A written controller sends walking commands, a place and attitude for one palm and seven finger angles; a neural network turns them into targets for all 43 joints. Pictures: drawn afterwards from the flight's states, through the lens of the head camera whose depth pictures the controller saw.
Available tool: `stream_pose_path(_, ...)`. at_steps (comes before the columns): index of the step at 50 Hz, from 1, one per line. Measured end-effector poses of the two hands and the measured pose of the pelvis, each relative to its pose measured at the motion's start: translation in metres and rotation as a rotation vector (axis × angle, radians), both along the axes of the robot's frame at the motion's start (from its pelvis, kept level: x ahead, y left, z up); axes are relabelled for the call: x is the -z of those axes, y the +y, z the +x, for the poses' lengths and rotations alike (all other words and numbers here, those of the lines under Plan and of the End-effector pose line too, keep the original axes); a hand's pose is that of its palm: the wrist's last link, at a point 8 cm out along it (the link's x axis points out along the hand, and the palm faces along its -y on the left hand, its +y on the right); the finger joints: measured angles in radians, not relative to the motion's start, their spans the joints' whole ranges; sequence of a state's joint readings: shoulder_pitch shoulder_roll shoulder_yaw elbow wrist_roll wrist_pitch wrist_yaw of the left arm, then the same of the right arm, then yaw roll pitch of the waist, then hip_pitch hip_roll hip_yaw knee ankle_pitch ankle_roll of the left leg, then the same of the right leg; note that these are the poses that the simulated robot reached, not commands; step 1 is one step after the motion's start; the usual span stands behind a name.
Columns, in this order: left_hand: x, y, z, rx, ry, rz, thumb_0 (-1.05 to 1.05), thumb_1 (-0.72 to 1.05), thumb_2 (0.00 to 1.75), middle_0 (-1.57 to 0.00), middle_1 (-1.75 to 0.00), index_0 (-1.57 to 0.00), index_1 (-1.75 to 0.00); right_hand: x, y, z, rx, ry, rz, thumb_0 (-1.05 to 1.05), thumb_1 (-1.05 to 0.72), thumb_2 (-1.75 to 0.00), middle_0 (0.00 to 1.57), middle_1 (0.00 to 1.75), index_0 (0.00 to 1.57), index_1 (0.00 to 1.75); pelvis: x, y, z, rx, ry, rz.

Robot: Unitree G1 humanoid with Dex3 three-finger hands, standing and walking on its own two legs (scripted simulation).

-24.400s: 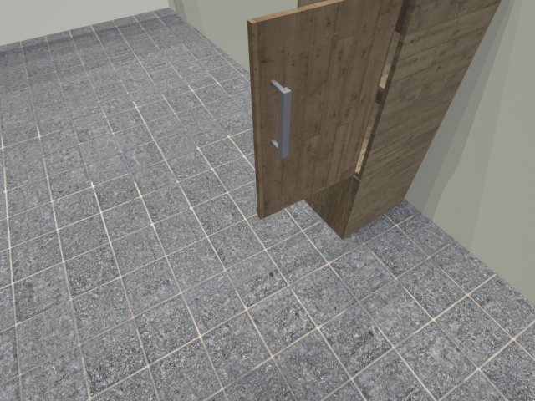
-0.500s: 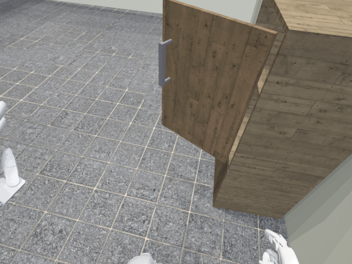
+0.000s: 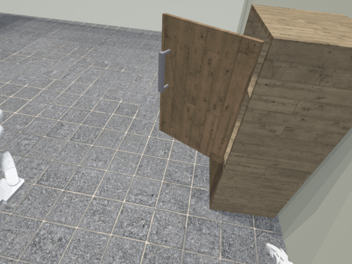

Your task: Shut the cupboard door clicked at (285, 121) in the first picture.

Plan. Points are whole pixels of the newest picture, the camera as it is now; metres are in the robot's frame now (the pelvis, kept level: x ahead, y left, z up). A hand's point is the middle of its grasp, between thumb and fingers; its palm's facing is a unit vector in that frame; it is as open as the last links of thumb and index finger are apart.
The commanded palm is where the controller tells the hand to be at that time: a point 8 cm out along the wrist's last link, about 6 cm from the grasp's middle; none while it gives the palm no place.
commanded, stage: stop stepping back and stand still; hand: left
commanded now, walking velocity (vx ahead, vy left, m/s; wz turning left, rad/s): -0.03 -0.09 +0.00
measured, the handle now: (164, 71) +0.85 +0.08 +0.05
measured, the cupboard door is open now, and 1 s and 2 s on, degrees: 61 61 61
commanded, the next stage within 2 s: let the arm hang, fingers relaxed in 1.32 s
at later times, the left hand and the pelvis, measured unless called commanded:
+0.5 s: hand out of the picture +0.13 +0.28 +0.18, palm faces +0.53 -0.79 -0.32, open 7.4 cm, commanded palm +0.08 +0.31 +0.19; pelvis -0.05 +0.00 +0.00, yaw +3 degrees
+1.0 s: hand out of the picture +0.10 +0.34 +0.17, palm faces +0.54 -0.77 -0.35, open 7.4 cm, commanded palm +0.04 +0.35 +0.19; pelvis -0.10 +0.05 +0.00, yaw +1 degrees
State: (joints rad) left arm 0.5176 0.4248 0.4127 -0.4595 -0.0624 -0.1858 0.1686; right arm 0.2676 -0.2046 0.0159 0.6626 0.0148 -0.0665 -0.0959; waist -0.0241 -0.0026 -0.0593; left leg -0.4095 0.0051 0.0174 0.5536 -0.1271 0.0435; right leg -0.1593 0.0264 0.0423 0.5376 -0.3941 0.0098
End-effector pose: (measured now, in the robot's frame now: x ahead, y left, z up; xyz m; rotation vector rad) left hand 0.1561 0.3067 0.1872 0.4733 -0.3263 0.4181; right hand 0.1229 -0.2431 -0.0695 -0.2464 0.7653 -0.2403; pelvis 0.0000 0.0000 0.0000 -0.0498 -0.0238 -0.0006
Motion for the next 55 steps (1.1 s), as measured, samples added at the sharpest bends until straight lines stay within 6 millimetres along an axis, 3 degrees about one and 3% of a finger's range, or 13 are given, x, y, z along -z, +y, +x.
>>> stream_pose_path(4,-0.001,0.009,-0.001,-0.03,0.036,-0.012,0.01,0.88,0.9,-0.21,-0.3,-0.21,-0.3,-0.008,0.005,-0.012,0.004,-0.011,0.01,0.01,-0.9,-0.89,0.2,0.3,0.2,0.3,-0.008,0.002,-0.007,-0.007,0.011,0.006)
stream_pose_path(9,-0.005,-0.003,-0.018,0.015,0.07,0.008,0.02,0.89,0.9,-0.21,-0.3,-0.21,-0.3,-0.011,0.01,-0.019,-0.031,-0.013,0.028,0.01,-0.9,-0.89,0.2,0.3,0.2,0.3,-0.011,0.001,-0.02,-0.019,0.015,0.002)
stream_pose_path(19,-0.002,0.003,-0.06,-0.071,0.05,-0.007,0.01,0.88,0.9,-0.21,-0.3,-0.22,-0.3,-0.005,0.013,-0.015,-0.083,-0.026,0.028,0.01,-0.9,-0.89,0.2,0.3,0.2,0.3,-0.006,-0.002,-0.037,-0.038,-0.025,-0.004)
stream_pose_path(28,0.002,0.007,-0.069,-0.058,-0.036,-0.052,0.01,0.89,0.9,-0.21,-0.3,-0.21,-0.3,-0.008,0.02,-0.016,-0.102,-0.07,0.004,0.01,-0.9,-0.89,0.2,0.3,0.2,0.3,0.002,0.006,-0.05,-0.046,-0.055,-0.013)
stream_pose_path(34,-0.007,0.018,-0.073,-0.029,-0.033,-0.001,0.01,0.88,0.9,-0.21,-0.3,-0.21,-0.3,-0.009,0.032,-0.031,-0.089,-0.066,0.019,0.01,-0.9,-0.89,0.2,0.3,0.2,0.3,0.0,0.014,-0.064,-0.052,-0.047,-0.016)
stream_pose_path(42,-0.015,0.024,-0.115,-0.041,0.025,0.077,0.01,0.88,0.9,-0.21,-0.3,-0.21,-0.3,0.004,0.046,-0.061,-0.121,0.031,0.051,0.01,-0.9,-0.89,0.2,0.3,0.2,0.3,-0.002,0.026,-0.083,-0.02,-0.024,0.03)
stream_pose_path(49,0.009,0.06,-0.103,-0.111,0.007,-0.027,0.01,0.88,0.9,-0.21,-0.3,-0.21,-0.3,0.012,0.059,-0.08,-0.066,0.039,0.021,0.01,-0.9,-0.89,0.2,0.3,0.2,0.3,0.002,0.051,-0.094,-0.023,-0.04,0.023)
stream_pose_path(55,-0.003,0.05,-0.096,-0.032,0.035,0.021,0.02,0.89,0.9,-0.21,-0.3,-0.21,-0.3,-0.002,0.079,-0.088,-0.064,-0.026,0.075,0.01,-0.9,-0.89,0.2,0.3,0.2,0.3,-0.006,0.052,-0.099,-0.007,0.004,0.033)
